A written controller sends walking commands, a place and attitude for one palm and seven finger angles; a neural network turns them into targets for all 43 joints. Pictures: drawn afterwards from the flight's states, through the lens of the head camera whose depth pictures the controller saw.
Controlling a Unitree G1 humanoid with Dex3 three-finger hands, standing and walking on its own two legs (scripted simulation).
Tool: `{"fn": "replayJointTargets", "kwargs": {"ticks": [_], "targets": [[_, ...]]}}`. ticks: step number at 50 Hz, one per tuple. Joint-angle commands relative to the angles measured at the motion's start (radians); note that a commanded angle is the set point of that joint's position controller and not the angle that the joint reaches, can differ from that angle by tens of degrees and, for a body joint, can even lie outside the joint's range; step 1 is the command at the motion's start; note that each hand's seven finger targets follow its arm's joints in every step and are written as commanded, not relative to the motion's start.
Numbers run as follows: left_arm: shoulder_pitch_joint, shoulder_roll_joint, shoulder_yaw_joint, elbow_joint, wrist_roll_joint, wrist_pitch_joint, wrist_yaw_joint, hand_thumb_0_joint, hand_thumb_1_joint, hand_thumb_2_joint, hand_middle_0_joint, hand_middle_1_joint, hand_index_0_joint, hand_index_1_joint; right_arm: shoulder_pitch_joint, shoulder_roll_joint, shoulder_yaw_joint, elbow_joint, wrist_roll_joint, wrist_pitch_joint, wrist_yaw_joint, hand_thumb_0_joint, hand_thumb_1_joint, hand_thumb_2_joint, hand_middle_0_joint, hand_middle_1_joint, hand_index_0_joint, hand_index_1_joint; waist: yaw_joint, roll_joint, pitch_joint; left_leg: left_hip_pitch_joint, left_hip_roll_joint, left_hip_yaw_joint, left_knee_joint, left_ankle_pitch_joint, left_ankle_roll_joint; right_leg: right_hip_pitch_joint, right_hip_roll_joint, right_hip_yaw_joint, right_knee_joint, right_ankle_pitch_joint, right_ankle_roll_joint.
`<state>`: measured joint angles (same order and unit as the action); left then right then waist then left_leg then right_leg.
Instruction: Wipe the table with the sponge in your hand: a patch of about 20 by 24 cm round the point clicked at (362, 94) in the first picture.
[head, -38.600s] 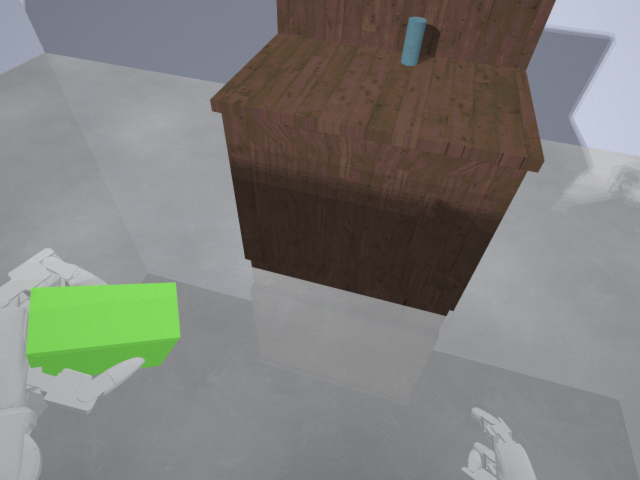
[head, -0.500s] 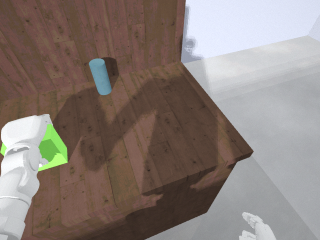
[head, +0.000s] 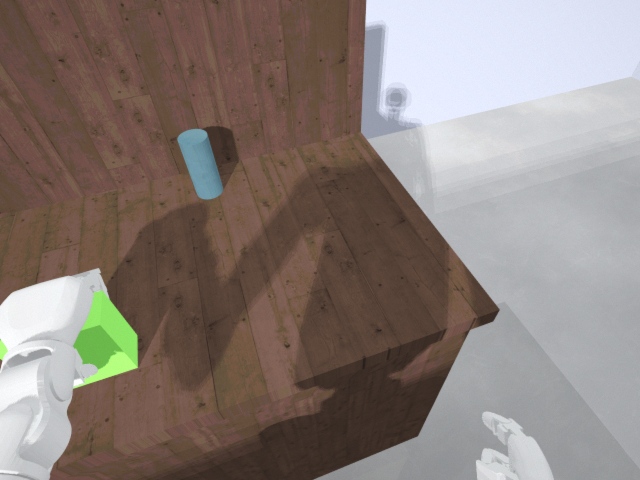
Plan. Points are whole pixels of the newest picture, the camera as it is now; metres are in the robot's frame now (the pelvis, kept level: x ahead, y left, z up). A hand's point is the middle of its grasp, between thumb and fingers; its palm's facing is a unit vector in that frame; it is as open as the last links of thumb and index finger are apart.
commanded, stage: wipe back along the first lane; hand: left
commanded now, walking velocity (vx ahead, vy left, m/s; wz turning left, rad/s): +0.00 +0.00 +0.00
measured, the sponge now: (83, 350) +0.25 +0.35 +0.02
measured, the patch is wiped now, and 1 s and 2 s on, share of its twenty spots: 1.00 1.00 1.00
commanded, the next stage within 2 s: lift the sponge slowly off the table in 0.16 s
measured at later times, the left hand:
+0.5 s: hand (75, 364) +0.21 +0.32 +0.06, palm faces -0.04 -0.05 -1.00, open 9.7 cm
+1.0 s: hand (59, 367) +0.20 +0.32 +0.08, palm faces -0.01 -0.06 -1.00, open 9.7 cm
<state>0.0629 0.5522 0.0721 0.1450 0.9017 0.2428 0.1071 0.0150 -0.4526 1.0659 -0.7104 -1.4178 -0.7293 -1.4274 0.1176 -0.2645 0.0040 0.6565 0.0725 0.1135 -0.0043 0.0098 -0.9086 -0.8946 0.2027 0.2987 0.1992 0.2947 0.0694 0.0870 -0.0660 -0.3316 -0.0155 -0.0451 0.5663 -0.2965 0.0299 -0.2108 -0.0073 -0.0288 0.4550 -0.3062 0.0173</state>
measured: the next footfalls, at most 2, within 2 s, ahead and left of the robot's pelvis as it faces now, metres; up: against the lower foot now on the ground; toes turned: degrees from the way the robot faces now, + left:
none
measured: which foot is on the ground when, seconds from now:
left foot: down 0.00-1.00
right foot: down 0.00-1.00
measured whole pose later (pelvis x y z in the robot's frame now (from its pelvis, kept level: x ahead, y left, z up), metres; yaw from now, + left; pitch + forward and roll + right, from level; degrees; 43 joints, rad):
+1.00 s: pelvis -0.02 -0.02 +0.00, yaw +1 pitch -2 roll -1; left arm 0.12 0.57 0.08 0.04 0.87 0.19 0.04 0.00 -0.48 1.07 -0.76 -1.37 -0.78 -1.38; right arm 0.09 -0.26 0.00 0.68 0.06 0.06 -0.06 0.01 -0.91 -0.89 0.20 0.30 0.20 0.29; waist 0.10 0.10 -0.01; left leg -0.24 0.00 -0.07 0.52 -0.25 0.00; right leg -0.13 0.01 -0.05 0.44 -0.28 -0.01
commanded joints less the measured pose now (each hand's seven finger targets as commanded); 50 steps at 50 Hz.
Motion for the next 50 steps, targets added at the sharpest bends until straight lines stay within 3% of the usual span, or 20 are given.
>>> {"fn": "replayJointTargets", "kwargs": {"ticks": [1, 5, 6, 9, 13, 17, 23, 25, 26, 29, 32, 33, 35, 36, 38, 40, 41, 43, 49, 50], "targets": [[-0.006, 0.124, 0.032, -0.09, -0.02, 0.003, -0.037, 0.0, 0.1, 1.3, -1.2, -1.6, -1.2, -1.6, -0.137, -0.127, -0.04, -0.154, -0.005, -0.049, -0.009, 0.0, -0.9, -0.9, 0.2, 0.3, 0.2, 0.3, 0.012, -0.044, -0.138, 0.116, -0.007, -0.011, -0.06, 0.343, 0.018, 0.036, 0.059, -0.028, -0.022, 0.342, -0.08], [0.084, 0.147, 0.079, -0.123, -0.028, -0.015, -0.035, 0.0, 0.1, 1.3, -1.2, -1.6, -1.2, -1.6, -0.154, -0.127, -0.041, -0.15, -0.006, -0.057, -0.005, 0.0, -0.9, -0.9, 0.2, 0.3, 0.2, 0.3, 0.025, -0.065, -0.141, 0.113, -0.009, -0.008, -0.05, 0.362, 0.016, 0.055, 0.053, -0.01, -0.012, 0.407, -0.079], [0.113, 0.103, 0.039, -0.144, -0.033, -0.015, -0.034, 0.0, 0.1, 1.3, -1.2, -1.6, -1.2, -1.6, -0.146, -0.12, -0.043, -0.165, -0.008, -0.058, -0.004, 0.0, -0.9, -0.9, 0.2, 0.3, 0.2, 0.3, 0.021, -0.048, -0.132, 0.103, -0.008, -0.004, -0.047, 0.352, 0.018, 0.047, 0.053, -0.021, -0.009, 0.389, -0.076], [0.091, 0.126, 0.058, -0.143, -0.03, -0.011, -0.027, 0.0, 0.1, 1.3, -1.2, -1.6, -1.2, -1.6, -0.147, -0.124, -0.043, -0.16, -0.008, -0.058, -0.01, 0.0, -0.9, -0.9, 0.2, 0.3, 0.2, 0.3, 0.015, -0.097, -0.111, 0.089, -0.011, 0.001, -0.047, 0.302, 0.019, 0.029, 0.051, -0.012, -0.015, 0.368, -0.07], [0.117, 0.149, 0.084, -0.141, -0.031, -0.006, -0.018, 0.0, 0.1, 1.3, -1.2, -1.6, -1.2, -1.6, -0.15, -0.124, -0.044, -0.156, -0.007, -0.06, -0.02, 0.0, -0.9, -0.9, 0.2, 0.3, 0.2, 0.3, 0.025, -0.091, -0.098, 0.087, -0.017, 0.004, -0.044, 0.282, 0.019, 0.028, 0.049, -0.004, -0.018, 0.359, -0.071], [0.012, 0.169, 0.079, -0.176, -0.017, -0.004, -0.016, 0.0, 0.1, 1.3, -1.2, -1.6, -1.2, -1.6, -0.161, -0.121, -0.044, -0.152, -0.007, -0.065, -0.031, 0.0, -0.9, -0.9, 0.2, 0.3, 0.2, 0.3, 0.013, -0.048, -0.099, 0.099, -0.019, 0.005, -0.051, 0.265, 0.021, 0.021, 0.05, 0.0, -0.024, 0.317, -0.074], [-0.047, 0.206, 0.098, -0.194, -0.005, -0.017, -0.022, 0.0, 0.1, 1.3, -1.2, -1.6, -1.2, -1.6, -0.169, -0.12, -0.041, -0.149, -0.011, -0.074, -0.042, 0.0, -0.9, -0.9, 0.2, 0.3, 0.2, 0.3, 0.018, -0.054, -0.111, 0.12, -0.024, -0.002, -0.058, 0.267, 0.024, 0.031, 0.052, 0.0, -0.034, 0.304, -0.076], [-0.044, 0.234, 0.131, -0.248, -0.009, -0.032, -0.016, 0.0, 0.1, 1.3, -1.2, -1.6, -1.2, -1.6, -0.189, -0.116, -0.041, -0.151, -0.011, -0.082, -0.044, 0.0, -0.9, -0.9, 0.2, 0.3, 0.2, 0.3, 0.032, -0.012, -0.135, 0.151, -0.026, -0.007, -0.063, 0.28, 0.024, 0.046, 0.054, 0.011, -0.036, 0.301, -0.08], [-0.042, 0.185, 0.085, -0.244, -0.007, -0.032, -0.017, 0.0, 0.1, 1.3, -1.2, -1.6, -1.2, -1.6, -0.176, -0.111, -0.042, -0.158, -0.013, -0.085, -0.045, 0.0, -0.9, -0.9, 0.2, 0.3, 0.2, 0.3, 0.022, 0.0, -0.12, 0.144, -0.025, -0.001, -0.061, 0.276, 0.025, 0.032, 0.056, -0.004, -0.036, 0.29, -0.079], [-0.095, 0.245, 0.132, -0.228, -0.002, -0.036, -0.013, 0.0, 0.1, 1.3, -1.2, -1.6, -1.2, -1.6, -0.174, -0.118, -0.04, -0.144, -0.013, -0.086, -0.049, 0.0, -0.9, -0.9, 0.2, 0.3, 0.2, 0.3, 0.022, -0.035, -0.113, 0.143, -0.025, -0.006, -0.069, 0.261, 0.022, 0.03, 0.054, 0.004, -0.048, 0.275, -0.078], [-0.114, 0.281, 0.165, -0.229, -0.004, -0.041, -0.006, 0.0, 0.1, 1.3, -1.2, -1.6, -1.2, -1.6, -0.175, -0.117, -0.037, -0.139, -0.014, -0.093, -0.055, 0.0, -0.9, -0.9, 0.2, 0.3, 0.2, 0.3, 0.03, -0.015, -0.124, 0.152, -0.026, -0.008, -0.077, 0.262, 0.02, 0.045, 0.054, 0.002, -0.053, 0.264, -0.08], [-0.154, 0.253, 0.13, -0.247, 0.002, -0.045, -0.008, 0.0, 0.1, 1.3, -1.2, -1.6, -1.2, -1.6, -0.183, -0.114, -0.037, -0.141, -0.015, -0.093, -0.057, 0.0, -0.9, -0.9, 0.2, 0.3, 0.2, 0.3, 0.02, 0.005, -0.118, 0.159, -0.027, -0.001, -0.078, 0.261, 0.021, 0.034, 0.055, 0.001, -0.058, 0.26, -0.079], [-0.17, 0.287, 0.161, -0.264, 0.001, -0.049, -0.003, 0.0, 0.1, 1.3, -1.2, -1.6, -1.2, -1.6, -0.196, -0.114, -0.033, -0.137, -0.014, -0.101, -0.06, 0.0, -0.9, -0.9, 0.2, 0.3, 0.2, 0.3, 0.03, 0.029, -0.127, 0.179, -0.027, -0.013, -0.09, 0.259, 0.019, 0.041, 0.059, 0.009, -0.063, 0.233, -0.086], [-0.173, 0.243, 0.121, -0.261, 0.002, -0.05, -0.004, 0.0, 0.1, 1.3, -1.2, -1.6, -1.2, -1.6, -0.185, -0.11, -0.037, -0.141, -0.017, -0.104, -0.061, 0.0, -0.9, -0.9, 0.2, 0.3, 0.2, 0.3, 0.023, 0.039, -0.127, 0.178, -0.028, -0.003, -0.083, 0.263, 0.022, 0.037, 0.06, -0.004, -0.061, 0.241, -0.085], [-0.16, 0.29, 0.163, -0.24, 0.005, -0.046, -0.007, 0.0, 0.1, 1.3, -1.2, -1.6, -1.2, -1.6, -0.182, -0.115, -0.036, -0.134, -0.02, -0.102, -0.061, 0.0, -0.9, -0.9, 0.2, 0.3, 0.2, 0.3, 0.032, -0.004, -0.143, 0.175, -0.029, -0.008, -0.086, 0.281, 0.021, 0.063, 0.055, 0.0, -0.063, 0.276, -0.083], [-0.209, 0.328, 0.194, -0.274, 0.002, -0.053, -0.006, 0.0, 0.1, 1.3, -1.2, -1.6, -1.2, -1.6, -0.202, -0.116, -0.033, -0.13, -0.017, -0.104, -0.064, 0.0, -0.9, -0.9, 0.2, 0.3, 0.2, 0.3, 0.032, 0.013, -0.146, 0.19, -0.029, -0.012, -0.093, 0.283, 0.019, 0.071, 0.057, 0.013, -0.068, 0.269, -0.086], [-0.215, 0.289, 0.151, -0.28, 0.005, -0.056, -0.009, 0.0, 0.1, 1.3, -1.2, -1.6, -1.2, -1.6, -0.192, -0.112, -0.033, -0.136, -0.02, -0.107, -0.064, 0.0, -0.9, -0.9, 0.2, 0.3, 0.2, 0.3, 0.028, 0.054, -0.156, 0.192, -0.032, -0.005, -0.09, 0.287, 0.021, 0.068, 0.057, -0.002, -0.066, 0.268, -0.086], [-0.187, 0.283, 0.153, -0.294, 0.004, -0.061, -0.011, 0.0, 0.1, 1.3, -1.2, -1.6, -1.2, -1.6, -0.192, -0.108, -0.035, -0.139, -0.021, -0.11, -0.06, 0.0, -0.9, -0.9, 0.2, 0.3, 0.2, 0.3, 0.033, 0.054, -0.159, 0.205, -0.028, -0.01, -0.094, 0.305, 0.02, 0.074, 0.057, -0.005, -0.069, 0.277, -0.087], [-0.145, 0.298, 0.176, -0.314, -0.015, -0.046, -0.026, 0.0, 0.1, 1.3, -1.2, -1.6, -1.2, -1.6, -0.2, -0.112, -0.033, -0.14, -0.019, -0.101, -0.054, 0.0, -0.9, -0.9, 0.2, 0.3, 0.2, 0.3, 0.033, 0.008, -0.134, 0.197, -0.022, -0.014, -0.108, 0.306, 0.017, 0.085, 0.053, -0.004, -0.079, 0.289, -0.081], [-0.164, 0.318, 0.197, -0.329, -0.021, -0.045, -0.026, 0.0, 0.1, 1.3, -1.2, -1.6, -1.2, -1.6, -0.222, -0.112, -0.029, -0.136, -0.016, -0.103, -0.055, 0.0, -0.9, -0.9, 0.2, 0.3, 0.2, 0.3, 0.038, 0.032, -0.124, 0.209, -0.022, -0.017, -0.115, 0.302, 0.016, 0.086, 0.058, 0.006, -0.086, 0.267, -0.088]]}}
